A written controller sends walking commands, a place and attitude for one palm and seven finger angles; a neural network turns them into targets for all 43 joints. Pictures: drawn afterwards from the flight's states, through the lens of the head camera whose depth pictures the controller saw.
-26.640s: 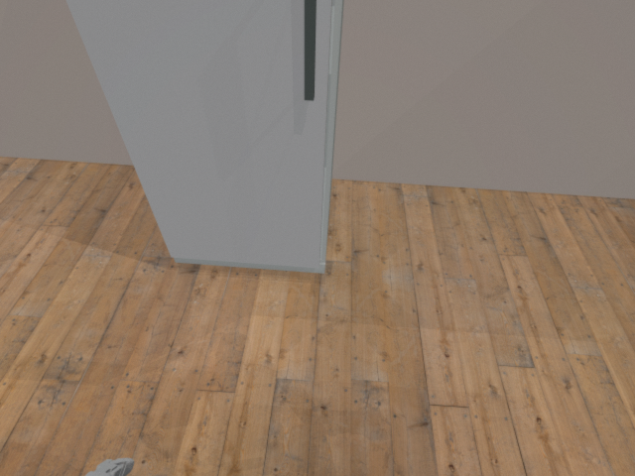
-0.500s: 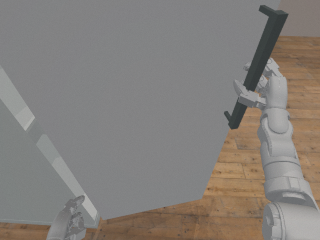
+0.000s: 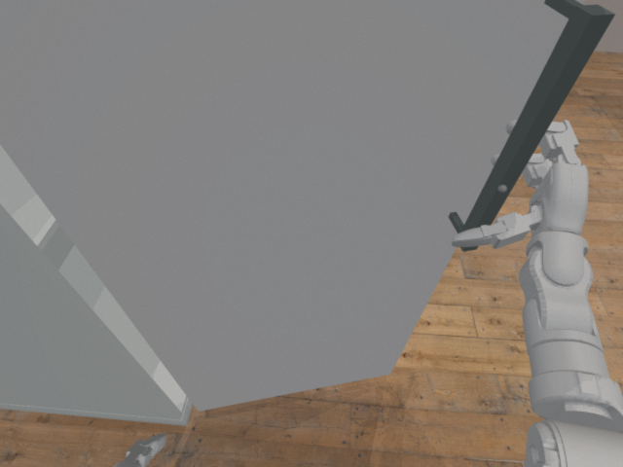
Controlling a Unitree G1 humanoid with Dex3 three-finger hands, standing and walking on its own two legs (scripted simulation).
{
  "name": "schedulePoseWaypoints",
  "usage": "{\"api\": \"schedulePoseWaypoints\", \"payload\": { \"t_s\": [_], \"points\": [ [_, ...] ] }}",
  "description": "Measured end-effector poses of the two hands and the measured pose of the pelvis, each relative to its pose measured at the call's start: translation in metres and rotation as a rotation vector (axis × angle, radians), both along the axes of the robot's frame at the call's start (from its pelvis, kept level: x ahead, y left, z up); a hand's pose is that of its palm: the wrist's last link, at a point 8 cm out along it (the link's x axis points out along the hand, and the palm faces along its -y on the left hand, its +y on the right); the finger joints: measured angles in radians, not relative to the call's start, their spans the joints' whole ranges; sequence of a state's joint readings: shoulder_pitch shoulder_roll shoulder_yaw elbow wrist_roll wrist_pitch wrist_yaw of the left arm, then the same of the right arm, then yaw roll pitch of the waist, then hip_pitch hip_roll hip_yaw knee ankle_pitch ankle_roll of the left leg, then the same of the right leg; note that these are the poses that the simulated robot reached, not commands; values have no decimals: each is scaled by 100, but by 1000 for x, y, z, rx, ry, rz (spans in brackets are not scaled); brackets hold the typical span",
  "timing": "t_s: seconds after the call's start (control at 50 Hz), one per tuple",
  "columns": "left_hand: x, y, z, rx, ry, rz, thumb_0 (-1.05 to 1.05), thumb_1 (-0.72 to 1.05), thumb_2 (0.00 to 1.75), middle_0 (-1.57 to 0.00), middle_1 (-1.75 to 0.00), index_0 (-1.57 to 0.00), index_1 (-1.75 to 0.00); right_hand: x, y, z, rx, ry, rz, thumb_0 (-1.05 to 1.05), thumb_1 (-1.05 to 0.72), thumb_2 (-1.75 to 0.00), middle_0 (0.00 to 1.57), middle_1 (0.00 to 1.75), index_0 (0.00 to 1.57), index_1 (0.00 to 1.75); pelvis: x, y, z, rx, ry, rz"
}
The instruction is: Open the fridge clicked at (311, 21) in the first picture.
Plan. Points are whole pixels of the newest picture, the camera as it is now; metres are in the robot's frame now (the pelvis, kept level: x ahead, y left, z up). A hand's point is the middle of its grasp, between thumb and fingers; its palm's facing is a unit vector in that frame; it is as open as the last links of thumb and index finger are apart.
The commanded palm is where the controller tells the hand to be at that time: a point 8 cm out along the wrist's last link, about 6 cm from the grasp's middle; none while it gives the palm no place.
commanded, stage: slip the hand off the handle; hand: right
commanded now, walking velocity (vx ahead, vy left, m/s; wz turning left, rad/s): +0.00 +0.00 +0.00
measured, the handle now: (503, 148) +0.45 -0.17 +0.20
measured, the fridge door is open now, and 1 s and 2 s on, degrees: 75 74 74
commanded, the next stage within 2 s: draw the hand back to the body in 1.28 s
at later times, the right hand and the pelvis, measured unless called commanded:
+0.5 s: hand (547, 187) +0.43 -0.23 +0.17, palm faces +0.22 +0.96 -0.16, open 14.6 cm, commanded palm +0.39 -0.29 +0.17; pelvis +0.01 +0.00 +0.00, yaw -1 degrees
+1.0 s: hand (598, 237) +0.36 -0.27 +0.17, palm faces +0.24 +0.96 -0.15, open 14.6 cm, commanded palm +0.31 -0.31 +0.17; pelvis +0.02 -0.01 +0.00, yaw -1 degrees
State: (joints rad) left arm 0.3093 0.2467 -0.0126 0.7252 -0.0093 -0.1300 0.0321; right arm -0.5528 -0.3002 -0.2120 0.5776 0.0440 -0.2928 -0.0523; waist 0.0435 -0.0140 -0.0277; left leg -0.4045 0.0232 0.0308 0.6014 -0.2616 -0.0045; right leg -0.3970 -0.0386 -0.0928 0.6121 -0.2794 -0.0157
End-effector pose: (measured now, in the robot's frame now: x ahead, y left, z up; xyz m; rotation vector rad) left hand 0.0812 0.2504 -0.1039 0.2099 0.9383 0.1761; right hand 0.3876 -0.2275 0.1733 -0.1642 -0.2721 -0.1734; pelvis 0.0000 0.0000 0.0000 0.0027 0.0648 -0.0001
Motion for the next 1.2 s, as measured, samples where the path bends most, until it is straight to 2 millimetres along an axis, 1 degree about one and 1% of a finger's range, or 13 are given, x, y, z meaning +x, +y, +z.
{"api": "schedulePoseWaypoints", "payload": {
  "t_s": [0.08, 0.18, 0.32, 0.46, 0.58, 0.66, 0.76, 0.84, 0.9, 1.02, 1.12, 1.2],
  "points": [
    [14, 8, 5, 19, -19, -4, 1, 90, 90, -20, -30, -21, -30, 1, -5, -2, -11, 3, -14, -2, 55, -20, 33, 121, 27, 116, 3, 3, 0, 0, 4, -5],
    [31, 15, 11, 38, -47, -3, 1, 90, 90, -20, -30, -21, -30, 2, -25, -2, -12, 15, -49, -2, 55, -20, 30, 119, 26, 116, 6, 6, 0, 1, 11, -8],
    [44, 16, 10, 45, -43, -27, 1, 91, 90, -20, -30, -21, -30, 2, -43, 2, -23, 12, -45, -2, 55, -20, 26, 116, 26, 115, 10, 7, -2, 7, 22, -26],
    [43, 9, 4, 32, -16, -27, 1, 90, 90, -20, -30, -21, -30, 7, -51, 1, -15, 20, -30, -2, 55, -20, 25, 116, 26, 115, 14, 5, -3, 9, 36, -27],
    [32, 4, 0, 24, 17, -6, 1, 90, 90, -20, -30, -21, -30, 11, -66, 1, -18, 21, -44, -2, 55, -20, 25, 116, 26, 115, 16, 3, -4, 10, 47, -18],
    [24, 3, -2, 20, 42, 9, 1, 90, 90, -20, -30, -21, -30, 8, -72, 3, -22, 5, -36, -2, 55, -20, 25, 116, 26, 115, 18, 0, -4, 12, 51, -12],
    [21, 2, -1, 14, 42, 25, 1, 90, 90, -20, -30, -21, -30, -8, -77, -1, -15, 2, -17, -2, 55, -20, 25, 116, 26, 115, 21, -4, -3, 12, 44, -2],
    [29, -1, 2, 18, 11, 18, 1, 90, 90, -20, -30, -21, -30, -28, -82, -7, -11, 7, -31, -2, 55, -20, 25, 116, 26, 115, 21, -6, -3, 13, 29, -2],
    [40, -4, 6, 25, -25, -4, 1, 90, 90, -20, -30, -21, -30, -42, -86, -8, -12, 2, -46, -2, 55, -20, 25, 116, 26, 115, 19, -7, -3, 14, 17, -9],
    [71, -14, 16, 24, -127, -56, 1, 90, 90, -20, -30, -21, -30, -68, -89, -3, -22, -19, -50, -2, 55, -20, 25, 116, 26, 115, 16, -7, -3, 15, -4, -21],
    [94, -23, 26, 14, -212, -98, 1, 90, 90, -20, -30, -21, -30, -84, -92, -2, -16, -6, -51, -2, 55, -20, 25, 116, 26, 115, 12, -6, -2, 15, -20, -32],
    [105, -30, 32, 3, -261, -125, 1, 90, 90, -20, -30, -21, -30, -96, -95, -2, -19, 4, -59, -2, 55, -20, 25, 116, 26, 115, 11, -4, -2, 13, -28, -35]
  ]
}}
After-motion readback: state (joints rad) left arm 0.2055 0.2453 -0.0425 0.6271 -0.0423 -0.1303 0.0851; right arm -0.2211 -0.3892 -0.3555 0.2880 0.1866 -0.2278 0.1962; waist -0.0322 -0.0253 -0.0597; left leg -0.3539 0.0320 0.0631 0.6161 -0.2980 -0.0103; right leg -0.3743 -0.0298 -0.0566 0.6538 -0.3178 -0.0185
